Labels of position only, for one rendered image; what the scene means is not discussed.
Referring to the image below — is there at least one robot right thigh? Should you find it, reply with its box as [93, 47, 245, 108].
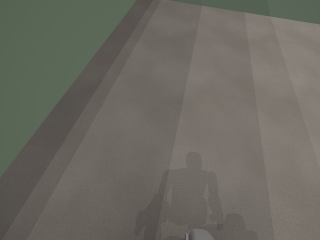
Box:
[184, 228, 214, 240]

